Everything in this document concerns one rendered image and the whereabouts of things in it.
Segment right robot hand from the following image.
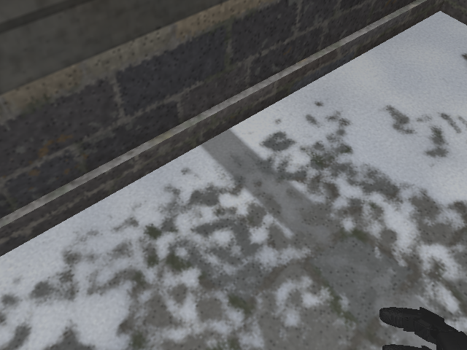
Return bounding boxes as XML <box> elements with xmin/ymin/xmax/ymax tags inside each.
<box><xmin>379</xmin><ymin>307</ymin><xmax>467</xmax><ymax>350</ymax></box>

